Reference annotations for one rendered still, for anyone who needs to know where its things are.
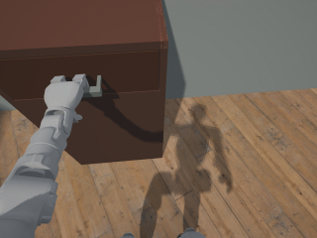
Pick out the robot shin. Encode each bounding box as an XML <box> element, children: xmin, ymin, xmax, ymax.
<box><xmin>123</xmin><ymin>232</ymin><xmax>135</xmax><ymax>237</ymax></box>
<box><xmin>182</xmin><ymin>228</ymin><xmax>195</xmax><ymax>235</ymax></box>

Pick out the cabinet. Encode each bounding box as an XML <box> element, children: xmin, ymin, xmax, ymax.
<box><xmin>0</xmin><ymin>0</ymin><xmax>168</xmax><ymax>165</ymax></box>

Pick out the left robot shin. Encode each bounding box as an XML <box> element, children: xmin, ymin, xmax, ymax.
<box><xmin>123</xmin><ymin>232</ymin><xmax>135</xmax><ymax>237</ymax></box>

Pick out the drawer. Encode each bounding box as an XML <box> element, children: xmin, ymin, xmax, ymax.
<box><xmin>0</xmin><ymin>50</ymin><xmax>159</xmax><ymax>100</ymax></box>

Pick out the handle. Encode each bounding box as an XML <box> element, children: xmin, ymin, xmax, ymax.
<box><xmin>82</xmin><ymin>75</ymin><xmax>103</xmax><ymax>98</ymax></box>

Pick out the robot left upper arm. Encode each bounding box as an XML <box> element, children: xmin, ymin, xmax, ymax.
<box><xmin>0</xmin><ymin>175</ymin><xmax>58</xmax><ymax>238</ymax></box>

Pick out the left robot forearm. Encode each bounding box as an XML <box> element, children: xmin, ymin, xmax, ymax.
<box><xmin>0</xmin><ymin>106</ymin><xmax>74</xmax><ymax>198</ymax></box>

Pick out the robot left hand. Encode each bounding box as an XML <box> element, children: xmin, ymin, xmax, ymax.
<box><xmin>44</xmin><ymin>73</ymin><xmax>89</xmax><ymax>123</ymax></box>

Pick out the right robot shin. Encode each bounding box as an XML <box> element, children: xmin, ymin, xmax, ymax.
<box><xmin>182</xmin><ymin>228</ymin><xmax>195</xmax><ymax>235</ymax></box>

